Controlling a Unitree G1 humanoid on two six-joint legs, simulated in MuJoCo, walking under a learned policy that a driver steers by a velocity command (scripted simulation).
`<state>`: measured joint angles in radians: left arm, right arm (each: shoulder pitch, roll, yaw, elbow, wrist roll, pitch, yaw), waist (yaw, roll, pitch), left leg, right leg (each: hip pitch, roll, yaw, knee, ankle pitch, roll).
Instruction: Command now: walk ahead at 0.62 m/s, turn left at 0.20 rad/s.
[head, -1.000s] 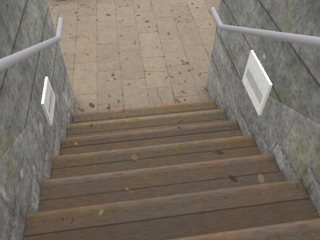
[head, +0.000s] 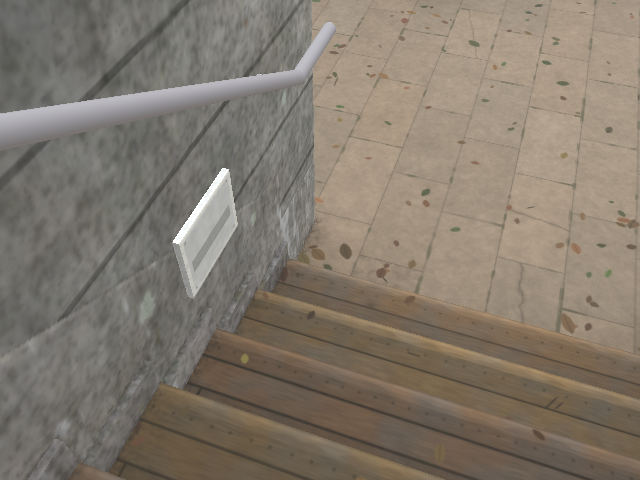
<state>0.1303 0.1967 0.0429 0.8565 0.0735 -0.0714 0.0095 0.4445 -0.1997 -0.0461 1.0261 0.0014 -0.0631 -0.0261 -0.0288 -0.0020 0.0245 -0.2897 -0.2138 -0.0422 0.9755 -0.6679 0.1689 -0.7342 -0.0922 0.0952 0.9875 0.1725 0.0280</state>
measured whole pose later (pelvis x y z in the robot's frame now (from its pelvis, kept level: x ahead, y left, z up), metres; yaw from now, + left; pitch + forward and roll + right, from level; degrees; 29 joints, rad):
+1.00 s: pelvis +0.23 -0.05 -0.12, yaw -33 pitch +0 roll +0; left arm 0.08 0.18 -0.03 0.70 0.00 0.06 0.00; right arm 0.39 -0.25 -0.02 0.76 0.00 0.03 -0.02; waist -0.09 0.01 0.03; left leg -0.33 0.04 0.00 0.85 -0.56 0.00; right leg -0.36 0.02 -0.04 0.74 -0.36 -0.04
